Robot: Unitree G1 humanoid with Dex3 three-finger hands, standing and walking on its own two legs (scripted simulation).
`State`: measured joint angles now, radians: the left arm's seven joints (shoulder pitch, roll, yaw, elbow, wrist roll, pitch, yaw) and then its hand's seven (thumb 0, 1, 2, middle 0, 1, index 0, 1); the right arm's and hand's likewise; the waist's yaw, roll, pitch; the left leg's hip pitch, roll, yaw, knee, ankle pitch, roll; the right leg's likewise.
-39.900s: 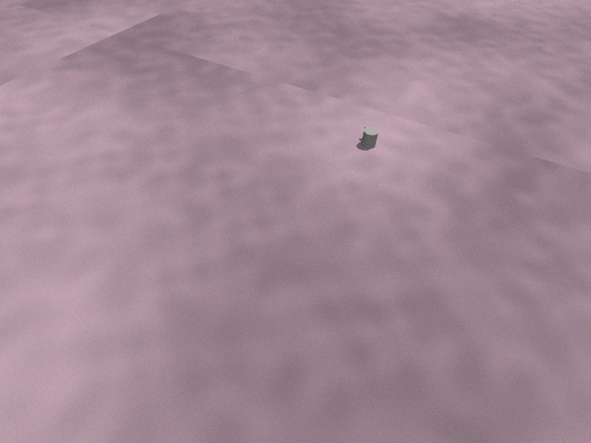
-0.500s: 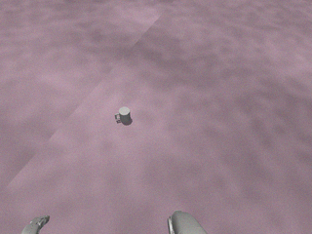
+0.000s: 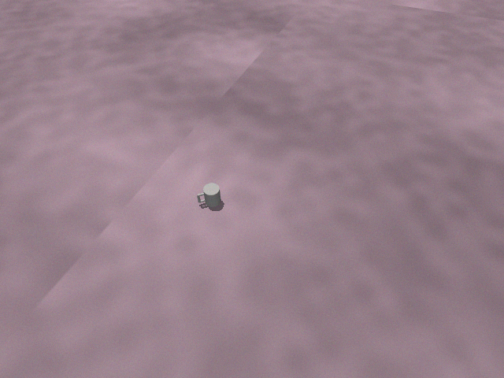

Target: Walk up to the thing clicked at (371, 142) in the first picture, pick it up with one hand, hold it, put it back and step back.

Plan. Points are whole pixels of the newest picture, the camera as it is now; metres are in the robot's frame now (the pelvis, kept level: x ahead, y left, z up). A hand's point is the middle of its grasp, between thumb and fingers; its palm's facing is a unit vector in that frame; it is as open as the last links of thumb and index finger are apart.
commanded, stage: step back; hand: left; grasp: from above
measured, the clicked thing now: (208, 195) +1.06 +0.24 -0.72
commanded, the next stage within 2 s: stand in 0.64 s
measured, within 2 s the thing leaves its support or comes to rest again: neither
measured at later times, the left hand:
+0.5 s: hand out of the picture +0.13 +0.27 -0.15, palm faces +0.02 -0.94 -0.35, open 7.4 cm
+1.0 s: hand out of the picture +0.14 +0.24 -0.14, palm faces +0.00 -0.94 -0.34, open 7.4 cm
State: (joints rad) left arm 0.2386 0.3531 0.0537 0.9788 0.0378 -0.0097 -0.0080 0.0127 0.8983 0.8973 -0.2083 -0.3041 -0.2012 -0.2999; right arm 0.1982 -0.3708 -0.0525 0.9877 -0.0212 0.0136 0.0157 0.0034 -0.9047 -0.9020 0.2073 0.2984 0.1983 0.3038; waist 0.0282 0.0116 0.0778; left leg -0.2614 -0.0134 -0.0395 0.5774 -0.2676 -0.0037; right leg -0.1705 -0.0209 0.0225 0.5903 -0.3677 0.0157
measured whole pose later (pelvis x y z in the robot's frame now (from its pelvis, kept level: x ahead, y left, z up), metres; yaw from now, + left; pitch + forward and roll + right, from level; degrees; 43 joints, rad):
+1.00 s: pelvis +0.05 -0.01 +0.02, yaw +0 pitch -3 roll +0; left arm 0.07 0.34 0.01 1.11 0.00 -0.01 0.01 0.01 0.90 0.90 -0.21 -0.30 -0.20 -0.30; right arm 0.03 -0.34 0.00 1.07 0.00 -0.01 0.00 0.00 -0.90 -0.90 0.21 0.30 0.20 0.30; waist 0.01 0.01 0.09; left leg -0.14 0.01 -0.01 0.39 -0.21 -0.01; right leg -0.05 -0.01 -0.03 0.35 -0.26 0.00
